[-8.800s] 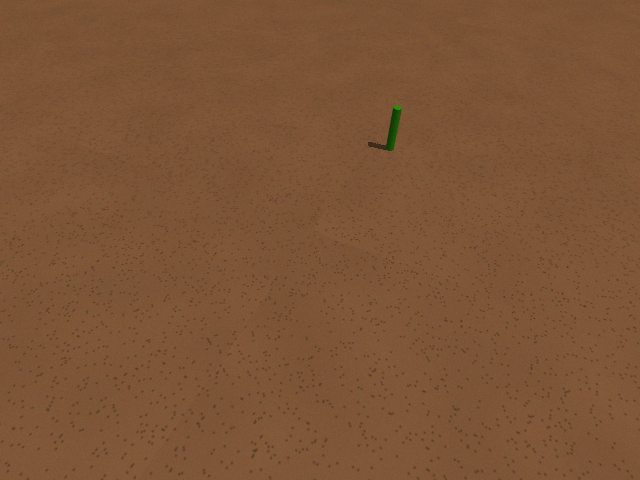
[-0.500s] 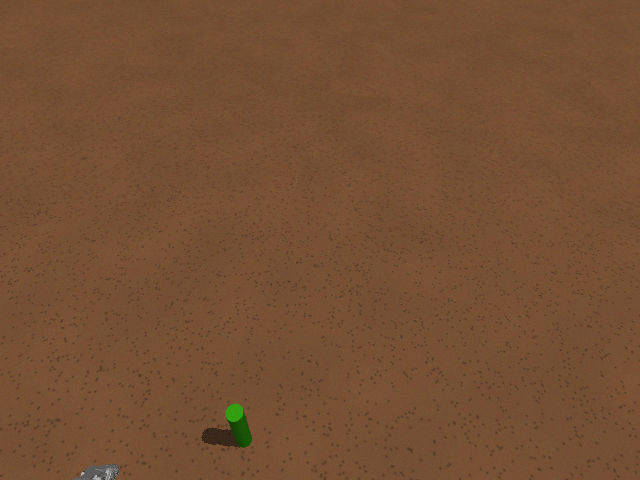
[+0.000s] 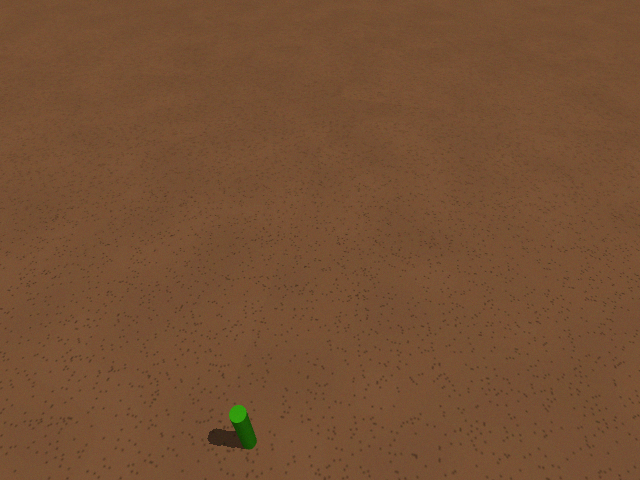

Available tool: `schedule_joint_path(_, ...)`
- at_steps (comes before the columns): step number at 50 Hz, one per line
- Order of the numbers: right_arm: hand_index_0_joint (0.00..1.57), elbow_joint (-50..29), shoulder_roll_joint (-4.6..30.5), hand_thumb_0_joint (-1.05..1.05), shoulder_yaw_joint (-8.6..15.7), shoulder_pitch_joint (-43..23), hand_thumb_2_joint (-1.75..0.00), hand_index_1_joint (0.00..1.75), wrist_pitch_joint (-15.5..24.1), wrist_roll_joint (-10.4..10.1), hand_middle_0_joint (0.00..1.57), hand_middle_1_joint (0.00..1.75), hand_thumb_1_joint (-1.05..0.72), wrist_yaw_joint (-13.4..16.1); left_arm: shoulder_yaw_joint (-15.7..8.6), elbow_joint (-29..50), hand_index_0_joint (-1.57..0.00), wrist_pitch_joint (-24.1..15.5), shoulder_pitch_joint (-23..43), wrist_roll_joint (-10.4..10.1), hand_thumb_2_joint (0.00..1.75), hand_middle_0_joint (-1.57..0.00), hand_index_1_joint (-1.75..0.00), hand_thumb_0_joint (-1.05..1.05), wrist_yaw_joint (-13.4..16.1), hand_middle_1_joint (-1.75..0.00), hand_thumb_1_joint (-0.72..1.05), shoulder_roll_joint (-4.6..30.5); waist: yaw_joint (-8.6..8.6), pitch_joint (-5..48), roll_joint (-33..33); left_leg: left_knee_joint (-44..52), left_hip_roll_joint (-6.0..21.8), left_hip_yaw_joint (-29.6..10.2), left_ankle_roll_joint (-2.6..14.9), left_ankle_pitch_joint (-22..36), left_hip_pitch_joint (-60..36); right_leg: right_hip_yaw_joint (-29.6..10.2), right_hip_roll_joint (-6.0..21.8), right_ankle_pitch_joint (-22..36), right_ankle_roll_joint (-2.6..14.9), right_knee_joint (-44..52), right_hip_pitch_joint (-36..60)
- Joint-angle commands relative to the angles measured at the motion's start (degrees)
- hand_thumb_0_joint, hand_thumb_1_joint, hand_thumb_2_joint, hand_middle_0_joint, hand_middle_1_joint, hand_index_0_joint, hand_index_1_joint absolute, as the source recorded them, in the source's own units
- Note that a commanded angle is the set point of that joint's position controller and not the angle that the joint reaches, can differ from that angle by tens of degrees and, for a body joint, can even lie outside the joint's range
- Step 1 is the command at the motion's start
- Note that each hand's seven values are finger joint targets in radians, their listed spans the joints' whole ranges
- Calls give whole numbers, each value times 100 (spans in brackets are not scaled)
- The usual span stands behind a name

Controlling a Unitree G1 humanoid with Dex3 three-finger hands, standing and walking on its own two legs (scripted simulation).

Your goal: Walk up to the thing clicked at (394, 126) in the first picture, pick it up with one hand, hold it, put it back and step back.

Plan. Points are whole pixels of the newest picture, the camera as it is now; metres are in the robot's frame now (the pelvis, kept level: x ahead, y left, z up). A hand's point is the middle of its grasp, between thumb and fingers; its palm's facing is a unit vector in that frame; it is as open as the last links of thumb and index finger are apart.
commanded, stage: stand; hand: left
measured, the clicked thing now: (244, 428) +0.38 +0.21 -0.66
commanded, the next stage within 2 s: go down in 1.64 s
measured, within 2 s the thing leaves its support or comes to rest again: neither
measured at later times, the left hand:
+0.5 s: hand out of the picture +0.09 +0.24 -0.15, palm faces -0.03 -0.94 -0.34, open 7.4 cm
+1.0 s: hand out of the picture +0.08 +0.25 -0.16, palm faces -0.03 -0.94 -0.34, open 7.4 cm
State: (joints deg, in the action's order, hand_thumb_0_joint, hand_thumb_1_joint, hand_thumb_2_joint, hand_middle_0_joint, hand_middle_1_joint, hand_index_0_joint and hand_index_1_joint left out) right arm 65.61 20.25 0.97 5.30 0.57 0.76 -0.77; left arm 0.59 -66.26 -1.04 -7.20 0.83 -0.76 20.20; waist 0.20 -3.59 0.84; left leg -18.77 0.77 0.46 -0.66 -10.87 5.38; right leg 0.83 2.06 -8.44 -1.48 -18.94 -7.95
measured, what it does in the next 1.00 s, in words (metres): stands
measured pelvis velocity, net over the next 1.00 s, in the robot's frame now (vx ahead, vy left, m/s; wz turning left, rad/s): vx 0.01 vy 0.00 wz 0.00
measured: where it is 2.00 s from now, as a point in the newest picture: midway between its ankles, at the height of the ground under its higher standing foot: outside the picture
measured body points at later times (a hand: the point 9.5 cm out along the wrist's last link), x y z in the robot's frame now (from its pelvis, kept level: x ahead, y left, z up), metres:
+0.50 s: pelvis +0.00 -0.01 +0.00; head +0.01 -0.01 +0.45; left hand +0.09 +0.29 -0.13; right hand +0.08 -0.31 -0.13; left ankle -0.01 +0.13 -0.75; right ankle +0.02 -0.13 -0.75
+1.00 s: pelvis +0.01 +0.00 +0.00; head +0.02 +0.00 +0.45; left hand +0.08 +0.30 -0.13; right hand +0.08 -0.30 -0.13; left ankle -0.01 +0.13 -0.75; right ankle +0.02 -0.13 -0.75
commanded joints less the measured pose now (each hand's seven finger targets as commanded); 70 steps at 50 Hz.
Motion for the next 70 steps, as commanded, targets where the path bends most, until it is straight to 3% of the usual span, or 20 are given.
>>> schedule_joint_path(1,20,-346,1200,0,172,-286,-90,30,92,-31,20,30,-90,61,-242,385,-20,-120,354,-16,90,-20,-30,0,121,-30,90,1289,-56,488,-263,297,640,-503,158,304,28,-551,593,285,202,366,52)
schedule_joint_path(5,20,-328,1188,0,147,-250,-90,30,77,-30,20,30,-90,53,-247,356,-20,-111,294,-28,90,-20,-30,0,113,-30,90,1292,-40,413,-193,320,604,-496,145,147,162,-569,579,125,195,405,44)
schedule_joint_path(15,20,-342,1200,0,113,-174,-90,30,121,-36,20,30,-90,88,-274,392,-20,-111,330,-37,90,-20,-30,0,108,-30,90,1285,-40,601,-93,273,680,-479,136,856,95,-520,606,952,221,247,324)
schedule_joint_path(25,20,-351,1215,0,112,-166,-90,30,102,-24,20,30,-90,88,-280,397,-20,-87,412,-33,90,-20,-30,0,103,-30,90,1271,-17,401,-141,372,670,-504,128,372,228,-514,561,262,215,377,188)
schedule_joint_path(31,20,-374,1245,0,113,-165,-90,30,119,-28,20,30,-90,93,-277,429,-20,-92,408,-30,90,-20,-30,0,96,-30,90,1241,-24,531,-31,327,704,-494,143,630,183,-494,594,629,232,306,342)
schedule_joint_path(36,20,-363,1234,0,118,-165,-90,30,96,-31,20,30,-90,91,-271,408,-20,-80,382,-32,90,-20,-30,0,94,-30,90,1237,2,406,-124,389,665,-529,145,295,290,-484,555,194,213,393,218)
schedule_joint_path(44,20,-378,1257,0,107,-120,-90,30,127,-24,20,30,-90,106,-275,437,-20,-76,366,-32,90,-20,-30,0,95,-30,90,1231,-21,595,-30,315,698,-495,147,859,116,-463,594,782,232,257,338)
schedule_joint_path(70,20,-438,1229,0,109,-145,-90,30,105,-39,20,30,-90,106,-274,447,-20,-79,252,-32,90,-20,-30,0,117,-30,90,1223,-14,458,-97,322,682,-502,163,781,84,-436,593,722,209,319,310)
